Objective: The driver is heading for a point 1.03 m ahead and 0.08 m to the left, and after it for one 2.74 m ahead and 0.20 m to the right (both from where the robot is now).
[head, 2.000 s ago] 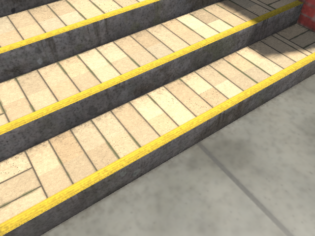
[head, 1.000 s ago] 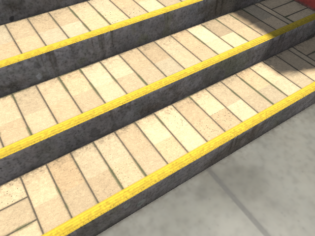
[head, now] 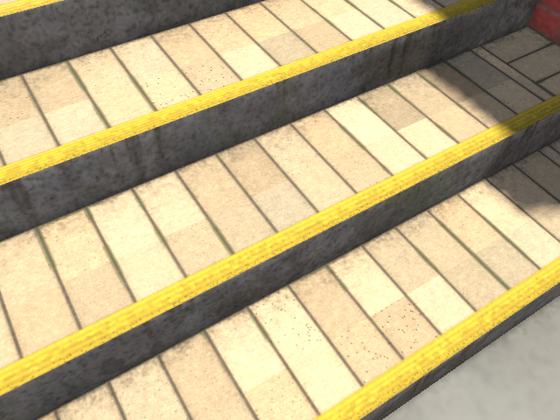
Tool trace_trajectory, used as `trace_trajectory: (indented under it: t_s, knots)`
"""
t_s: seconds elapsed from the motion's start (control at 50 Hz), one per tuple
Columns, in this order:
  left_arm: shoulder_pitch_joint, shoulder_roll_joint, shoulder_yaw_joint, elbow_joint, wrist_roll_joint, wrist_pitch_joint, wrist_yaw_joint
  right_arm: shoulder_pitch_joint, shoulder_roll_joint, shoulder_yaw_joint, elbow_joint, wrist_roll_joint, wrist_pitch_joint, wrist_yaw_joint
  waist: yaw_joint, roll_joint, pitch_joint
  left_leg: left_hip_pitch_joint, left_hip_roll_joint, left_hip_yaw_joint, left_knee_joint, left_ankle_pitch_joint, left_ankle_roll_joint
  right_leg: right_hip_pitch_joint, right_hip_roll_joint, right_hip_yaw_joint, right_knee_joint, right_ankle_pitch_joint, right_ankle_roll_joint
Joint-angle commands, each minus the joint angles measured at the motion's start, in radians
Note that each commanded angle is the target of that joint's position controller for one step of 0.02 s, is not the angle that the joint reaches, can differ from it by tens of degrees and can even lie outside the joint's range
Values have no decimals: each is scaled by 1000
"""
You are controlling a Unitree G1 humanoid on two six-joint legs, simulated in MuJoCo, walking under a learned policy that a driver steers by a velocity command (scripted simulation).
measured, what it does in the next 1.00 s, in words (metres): climbs: right foot 0.15 m higher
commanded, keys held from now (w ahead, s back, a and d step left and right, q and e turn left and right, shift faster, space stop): w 0.56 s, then w+q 0.44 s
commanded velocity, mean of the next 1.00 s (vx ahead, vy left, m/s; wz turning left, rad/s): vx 0.50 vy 0.00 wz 0.14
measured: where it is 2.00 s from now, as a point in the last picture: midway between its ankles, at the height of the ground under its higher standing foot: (250, 49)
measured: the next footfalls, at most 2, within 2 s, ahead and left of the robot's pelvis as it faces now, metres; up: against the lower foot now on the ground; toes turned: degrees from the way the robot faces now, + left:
right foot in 0.54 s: +0.56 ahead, -0.14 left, +0.15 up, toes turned -7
left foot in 1.20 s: +0.86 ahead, +0.01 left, +0.29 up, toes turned +21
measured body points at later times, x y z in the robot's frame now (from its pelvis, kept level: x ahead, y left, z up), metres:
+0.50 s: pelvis +0.29 -0.04 +0.01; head +0.36 -0.03 +0.45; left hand +0.58 +0.10 -0.05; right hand +0.14 -0.25 -0.11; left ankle +0.08 +0.07 -0.72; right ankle +0.51 -0.13 -0.54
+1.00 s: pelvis +0.59 -0.09 +0.16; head +0.59 -0.13 +0.61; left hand +0.48 +0.10 +0.02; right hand +0.76 -0.25 +0.02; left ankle +0.63 +0.05 -0.28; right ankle +0.52 -0.14 -0.58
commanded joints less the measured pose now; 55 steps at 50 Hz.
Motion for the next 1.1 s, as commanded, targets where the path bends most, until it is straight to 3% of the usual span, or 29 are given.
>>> trace_trajectory:
  t_s: [0.02,0.04,0.08,0.16,0.22,0.34,0.42,0.44,0.46,0.48,0.5,0.52,0.54,0.56,0.58,0.6,0.62,0.64,0.66,0.68,0.72,0.74,0.78,0.8,0.88,0.92,1.02,1.08,1.1]
  knots:
    - [-64,81,21,-111,7,-7,-13,290,-179,-50,66,21,16,-4,-75,86,-84,484,405,-634,-363,-234,214,-607,-42,87,561,97,-31]
    - [-110,88,25,-122,21,-10,-18,251,-102,-29,65,18,12,5,-62,49,-14,381,351,-546,-397,-228,177,-613,-61,78,566,160,-30]
    - [-85,60,25,-118,35,7,-32,245,-55,-8,85,27,-2,-6,6,51,20,249,265,-375,-428,-77,114,-545,-99,78,524,239,-12]
    - [-185,7,11,-173,42,51,-45,369,-87,-4,142,32,-25,1,4,75,32,251,240,-259,-389,218,123,-755,-89,7,714,191,26]
    - [-342,17,2,-262,49,62,-41,424,-82,8,154,24,-28,-3,-20,92,41,281,225,-242,-413,191,120,-914,-107,-19,701,199,37]
    - [-590,-5,-20,-443,41,71,1,530,-119,5,176,6,-37,-24,-49,79,98,531,326,-285,-441,75,142,-1421,-139,14,988,-55,-2]
    - [-824,-60,-76,-618,25,52,-8,600,-88,25,236,22,-10,-44,-107,93,129,556,286,-207,-557,170,97,-1460,-168,-62,818,-205,-44]
    - [-762,-57,-84,-612,17,57,-26,556,-106,23,213,29,5,-47,-81,59,88,479,261,-139,-623,288,102,-1252,-159,-129,658,-107,-51]
    - [-687,-90,-96,-590,4,62,-43,485,-71,37,176,53,10,-44,-48,2,26,283,234,-70,-672,531,98,-851,-130,-174,466,78,-83]
    - [-587,-57,-83,-554,-11,62,-43,448,-113,36,140,71,3,-30,-1,19,-75,212,216,-41,-577,996,104,-520,-51,-219,361,197,-87]
    - [-410,3,-50,-509,-2,63,-33,438,-226,13,111,60,-9,-14,88,121,-244,290,256,-49,-348,1440,87,-302,26,-197,354,134,-88]
    - [-202,66,-22,-466,0,64,-26,398,-332,-24,95,66,-27,4,192,219,-383,382,278,-77,-119,1628,51,-146,51,-122,237,172,-104]
    - [-57,144,11,-413,16,59,-23,355,-358,-47,91,79,-44,17,266,245,-463,396,239,-97,171,1507,3,-24,21,17,68,164,-124]
    - [14,286,51,-335,33,35,-20,455,-168,-15,44,111,-61,45,164,-122,-557,10,17,-128,662,472,-67,273,-318,583,-212,353,-217]
    - [-49,316,71,-334,20,54,-12,519,-153,-23,60,71,-66,54,117,-196,-676,-27,-91,-245,1070,11,-59,232,-405,978,-507,426,-176]
    - [-224,281,64,-334,18,50,-27,478,-80,-26,29,53,-40,41,6,-96,-565,-119,-34,-293,1274,55,-54,75,-406,908,-516,217,-157]
    - [-291,194,46,-300,10,41,-37,397,-46,-17,-18,30,-22,25,-34,46,-379,-168,29,-208,1293,106,-51,-98,-379,753,-513,11,-136]
    - [-306,111,28,-259,15,29,-27,317,-13,-6,-58,7,-4,9,-51,78,-210,-246,75,-196,1274,117,-33,-242,-342,595,-491,-109,-106]
    - [-319,33,7,-226,31,13,-23,263,13,11,-102,-4,9,-1,-93,44,-114,-280,93,-216,1280,124,-12,-377,-310,472,-499,-58,-87]
    - [-314,-13,-6,-194,45,1,-30,255,12,15,-112,6,26,-7,-112,42,-67,-300,97,-228,1272,114,10,-436,-286,358,-505,-33,-67]
    - [-251,-9,-2,-147,42,-27,-33,229,38,31,-142,24,48,-18,-124,18,-31,-357,85,-267,1207,106,23,-441,-270,223,-540,84,-41]
    - [-219,33,5,-140,35,-35,-36,237,11,27,-145,26,59,-21,-120,2,-23,-394,77,-253,1136,83,14,-394,-262,168,-585,97,-30]
    - [-190,49,3,-140,20,-56,-35,222,-33,4,-132,21,67,-16,-96,34,-33,-414,65,-250,1037,204,6,-310,-262,71,-637,344,61]
    - [-152,57,3,-123,18,-64,-35,211,-19,2,-127,19,67,-16,-86,-4,-40,-451,42,-215,1068,223,3,-256,-251,17,-627,459,89]
    - [36,61,1,-58,38,-58,-36,103,65,18,-145,24,75,-34,-41,-53,-50,-847,-7,-176,1502,90,33,2,-266,-8,-556,403,117]
    - [57,48,-6,-51,46,-61,-36,-9,55,26,-191,13,78,-34,-29,-34,-3,-918,-5,-162,1496,90,39,-9,-260,-29,-592,281,125]
    - [191,35,-16,-2,38,-56,-6,-218,86,61,-292,13,95,-25,5,-56,63,-1025,-13,-22,1392,-43,27,53,-260,-97,-637,485,126]
    - [225,70,-5,22,41,-46,45,-248,81,67,-316,15,105,-5,-23,-96,23,-997,29,-12,1264,-106,49,196,-283,-122,-676,680,91]
    - [193,99,-2,1,25,-38,52,-245,57,73,-309,28,109,1,-22,-70,23,-865,36,94,1080,-199,58,170,-266,-207,-726,861,77]
Keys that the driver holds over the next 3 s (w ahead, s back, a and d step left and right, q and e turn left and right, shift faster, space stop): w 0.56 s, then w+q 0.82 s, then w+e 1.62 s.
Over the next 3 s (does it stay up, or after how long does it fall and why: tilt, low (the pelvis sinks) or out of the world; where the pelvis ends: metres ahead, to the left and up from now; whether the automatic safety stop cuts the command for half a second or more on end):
stays up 1.85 0.11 0.60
